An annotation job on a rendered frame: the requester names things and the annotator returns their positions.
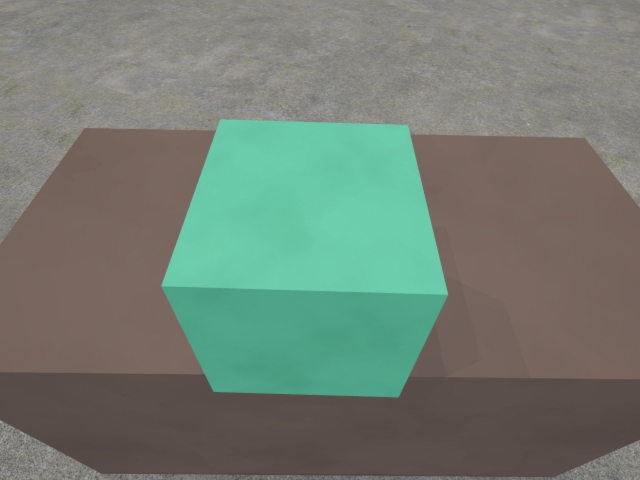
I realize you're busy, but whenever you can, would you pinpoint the carton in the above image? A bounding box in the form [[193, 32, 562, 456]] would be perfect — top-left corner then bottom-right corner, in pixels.
[[161, 119, 448, 397]]

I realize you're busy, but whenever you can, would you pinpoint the pedestal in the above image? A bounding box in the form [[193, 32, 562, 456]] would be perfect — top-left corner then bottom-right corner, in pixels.
[[0, 128, 640, 477]]

